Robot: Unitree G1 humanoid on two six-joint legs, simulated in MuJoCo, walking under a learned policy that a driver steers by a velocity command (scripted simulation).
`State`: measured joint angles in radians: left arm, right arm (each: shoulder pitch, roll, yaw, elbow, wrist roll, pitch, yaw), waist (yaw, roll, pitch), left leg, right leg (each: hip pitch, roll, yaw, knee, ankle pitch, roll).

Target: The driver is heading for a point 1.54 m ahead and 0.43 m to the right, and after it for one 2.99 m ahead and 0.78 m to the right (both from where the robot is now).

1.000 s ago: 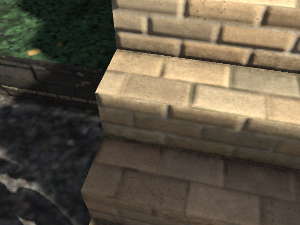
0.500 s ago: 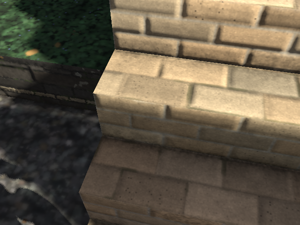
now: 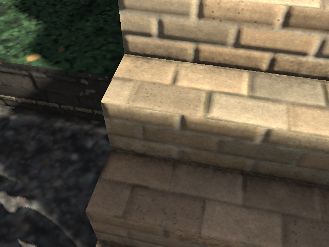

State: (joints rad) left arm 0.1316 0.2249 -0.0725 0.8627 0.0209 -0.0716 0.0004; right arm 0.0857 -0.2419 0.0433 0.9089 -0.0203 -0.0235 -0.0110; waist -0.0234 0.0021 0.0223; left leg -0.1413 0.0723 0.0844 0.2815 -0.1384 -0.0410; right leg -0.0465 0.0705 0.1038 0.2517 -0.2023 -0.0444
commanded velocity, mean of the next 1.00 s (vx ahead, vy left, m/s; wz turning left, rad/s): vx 0.50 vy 0.00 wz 0.00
